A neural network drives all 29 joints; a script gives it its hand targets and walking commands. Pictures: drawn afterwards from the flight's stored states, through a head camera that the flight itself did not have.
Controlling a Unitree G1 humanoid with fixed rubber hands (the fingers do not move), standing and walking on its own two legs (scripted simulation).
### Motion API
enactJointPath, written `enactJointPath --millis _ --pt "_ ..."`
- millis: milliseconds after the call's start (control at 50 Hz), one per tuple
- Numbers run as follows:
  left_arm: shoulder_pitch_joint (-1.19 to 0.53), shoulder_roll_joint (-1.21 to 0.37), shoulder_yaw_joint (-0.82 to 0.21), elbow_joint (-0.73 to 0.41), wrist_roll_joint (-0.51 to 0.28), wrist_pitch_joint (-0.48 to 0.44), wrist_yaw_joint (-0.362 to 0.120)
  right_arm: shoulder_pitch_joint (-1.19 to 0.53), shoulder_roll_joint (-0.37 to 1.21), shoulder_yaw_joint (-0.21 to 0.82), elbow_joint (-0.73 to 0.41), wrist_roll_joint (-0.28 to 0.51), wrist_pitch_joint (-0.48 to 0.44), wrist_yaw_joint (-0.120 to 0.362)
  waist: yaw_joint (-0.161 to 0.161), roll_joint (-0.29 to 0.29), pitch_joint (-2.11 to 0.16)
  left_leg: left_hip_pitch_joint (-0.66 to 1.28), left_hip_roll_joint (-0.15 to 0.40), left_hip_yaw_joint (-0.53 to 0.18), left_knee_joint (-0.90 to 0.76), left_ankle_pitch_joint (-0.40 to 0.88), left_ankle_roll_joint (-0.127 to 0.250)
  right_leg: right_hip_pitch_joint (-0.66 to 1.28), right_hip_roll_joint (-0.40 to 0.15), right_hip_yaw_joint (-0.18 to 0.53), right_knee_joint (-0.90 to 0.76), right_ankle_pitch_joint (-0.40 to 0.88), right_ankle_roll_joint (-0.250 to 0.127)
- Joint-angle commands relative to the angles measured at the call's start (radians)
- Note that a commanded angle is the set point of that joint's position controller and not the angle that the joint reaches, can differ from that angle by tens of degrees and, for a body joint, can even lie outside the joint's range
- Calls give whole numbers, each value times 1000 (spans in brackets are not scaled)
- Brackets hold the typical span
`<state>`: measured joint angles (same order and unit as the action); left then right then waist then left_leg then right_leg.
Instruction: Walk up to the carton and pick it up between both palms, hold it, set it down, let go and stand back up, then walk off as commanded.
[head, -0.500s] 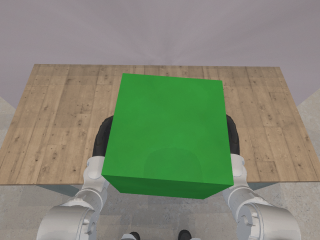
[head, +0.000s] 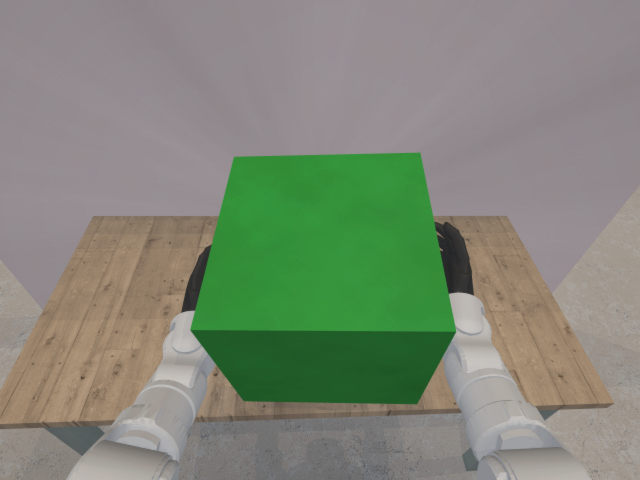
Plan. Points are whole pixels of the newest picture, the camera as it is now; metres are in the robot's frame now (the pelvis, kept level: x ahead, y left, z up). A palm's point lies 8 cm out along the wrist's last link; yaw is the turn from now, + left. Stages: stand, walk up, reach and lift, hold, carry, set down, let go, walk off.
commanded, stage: reach and lift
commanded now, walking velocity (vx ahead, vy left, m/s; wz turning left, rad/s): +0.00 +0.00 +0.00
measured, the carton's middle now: (327, 283) +0.38 -0.03 +0.05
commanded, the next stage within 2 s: none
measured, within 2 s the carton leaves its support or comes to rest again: neither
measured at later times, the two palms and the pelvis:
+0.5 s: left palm (187, 295) +0.35 +0.15 +0.08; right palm (456, 274) +0.35 -0.19 +0.10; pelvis +0.00 +0.00 +0.02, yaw -1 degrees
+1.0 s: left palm (167, 274) +0.34 +0.16 +0.13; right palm (459, 244) +0.35 -0.18 +0.15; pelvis +0.01 -0.01 +0.02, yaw +1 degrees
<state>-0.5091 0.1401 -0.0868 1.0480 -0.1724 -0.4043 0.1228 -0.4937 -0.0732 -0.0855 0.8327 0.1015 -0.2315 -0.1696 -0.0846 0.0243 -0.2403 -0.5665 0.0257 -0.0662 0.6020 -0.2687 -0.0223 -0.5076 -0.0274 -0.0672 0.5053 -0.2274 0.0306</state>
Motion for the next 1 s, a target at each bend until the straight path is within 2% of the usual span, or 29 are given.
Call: enactJointPath --millis 0,60,80,100,120,160,180,200,220,280,300,440,460,480,540,560,620,640,660,680,700,720,740,780,800,860,900,960,980 --pt "-879 -764 -260 -437 144 -19 -162 -521 762 508 -171 -99 66 167 0 33 -340 326 -72 -6 -149 288 -26 292 48 67 -99 218 -13" --pt "-822 -740 -109 -299 229 55 -199 -542 733 414 -66 -142 109 174 35 -9 -149 332 -84 25 -238 176 1 341 27 76 -168 101 -19" --pt "-865 -735 -85 -336 245 67 -209 -555 725 374 -47 -156 104 179 23 -8 -140 348 -82 29 -253 194 -3 369 28 67 -178 111 -25" --pt "-818 -741 -52 -284 262 81 -217 -563 714 357 -36 -162 101 184 37 -11 -119 363 -82 34 -268 199 -3 395 31 64 -188 115 -30" --pt "-816 -759 -43 -299 264 90 -217 -591 714 341 -52 -162 88 191 34 -19 -141 394 -83 41 -268 253 -12 418 41 52 -194 157 -29" --pt "-792 -786 -56 -377 260 97 -211 -586 713 338 -81 -142 61 196 29 0 -234 483 -77 42 -253 405 -43 462 58 42 -199 281 -33" --pt "-781 -784 -65 -399 252 98 -206 -568 706 340 -78 -146 53 198 17 -1 -266 506 -73 43 -250 442 -48 476 63 37 -202 321 -32" --pt "-738 -786 -62 -377 259 111 -203 -570 704 347 -99 -138 49 201 35 -5 -255 499 -74 48 -250 444 -49 490 68 33 -209 326 -29" --pt "-766 -780 -64 -416 260 111 -197 -571 698 351 -115 -147 45 199 29 -17 -273 507 -71 42 -249 468 -53 497 66 35 -212 353 -30" --pt "-743 -778 -90 -470 259 142 -192 -579 706 375 -166 -140 51 199 46 -58 -246 495 -71 47 -265 438 -42 531 70 25 -225 350 -15" --pt "-753 -767 -93 -488 253 144 -193 -581 711 373 -168 -143 53 199 37 -76 -253 489 -72 49 -270 408 -36 535 67 30 -228 342 -10" --pt "-832 -777 -250 -720 176 229 -150 -654 704 441 -329 -72 106 197 38 -27 -340 508 -73 33 -255 396 -43 496 79 23 -216 296 -6" --pt "-833 -770 -264 -749 171 247 -143 -632 700 451 -313 -57 122 198 45 -7 -339 515 -72 35 -253 394 -50 488 81 24 -213 280 -8" --pt "-819 -778 -285 -781 159 273 -140 -643 708 468 -356 -32 139 193 47 -7 -354 517 -76 40 -247 397 -48 490 82 27 -209 288 -4" --pt "-779 -764 -297 -812 157 361 -141 -640 689 488 -380 2 194 182 54 4 -329 521 -74 36 -251 379 -50 483 83 28 -212 260 -7" --pt "-757 -763 -294 -836 157 391 -141 -651 680 489 -417 13 209 176 56 -11 -332 523 -76 33 -252 383 -45 484 83 31 -215 266 -7" --pt "-692 -750 -285 -863 170 491 -151 -628 642 486 -433 40 262 167 57 4 -264 531 -76 33 -254 417 -54 496 89 29 -223 277 -14" --pt "-669 -738 -268 -869 179 524 -159 -622 628 488 -431 43 280 162 67 -6 -212 533 -77 38 -264 410 -50 501 85 31 -231 274 -10" --pt "-662 -729 -253 -881 192 550 -170 -608 621 468 -421 39 294 159 51 -9 -201 524 -77 34 -268 392 -47 514 86 29 -231 278 -12" --pt "-628 -735 -243 -852 195 580 -181 -625 614 460 -438 39 307 157 52 -15 -164 516 -81 39 -277 381 -45 519 85 28 -240 278 -12" --pt "-627 -733 -247 -911 189 594 -188 -611 619 471 -446 49 309 155 45 -8 -193 540 -82 43 -269 419 -51 547 86 27 -230 332 -13" --pt "-582 -730 -241 -903 198 615 -198 -591 608 471 -453 49 316 149 39 -28 -181 546 -86 45 -265 443 -52 569 87 27 -226 377 -10" --pt "-593 -722 -253 -996 194 629 -201 -591 600 485 -503 71 318 148 33 -3 -229 569 -92 44 -248 505 -60 603 87 23 -214 471 -7" --pt "-556 -708 -263 -1046 197 662 -212 -591 595 515 -564 89 323 136 33 -14 -243 577 -101 45 -241 538 -66 655 89 22 -200 571 1" --pt "-538 -708 -285 -1074 190 678 -215 -598 588 527 -613 101 328 130 21 -12 -263 573 -105 41 -235 555 -67 671 89 24 -195 612 7" --pt "-507 -671 -288 -1101 192 720 -225 -583 570 530 -658 103 354 117 6 -29 -206 554 -109 35 -254 498 -60 666 81 17 -197 607 12" --pt "-484 -664 -294 -1140 190 744 -235 -587 563 534 -714 110 366 112 16 -37 -190 547 -108 35 -260 481 -52 670 84 17 -200 613 18" --pt "-502 -662 -335 -1214 171 763 -234 -583 549 540 -771 119 380 111 -4 -5 -212 573 -110 31 -254 501 -63 645 90 13 -198 600 14" --pt "-496 -661 -338 -1220 174 770 -233 -578 546 533 -774 124 385 115 -9 18 -209 583 -107 30 -254 484 -64 622 91 7 -201 551 11"
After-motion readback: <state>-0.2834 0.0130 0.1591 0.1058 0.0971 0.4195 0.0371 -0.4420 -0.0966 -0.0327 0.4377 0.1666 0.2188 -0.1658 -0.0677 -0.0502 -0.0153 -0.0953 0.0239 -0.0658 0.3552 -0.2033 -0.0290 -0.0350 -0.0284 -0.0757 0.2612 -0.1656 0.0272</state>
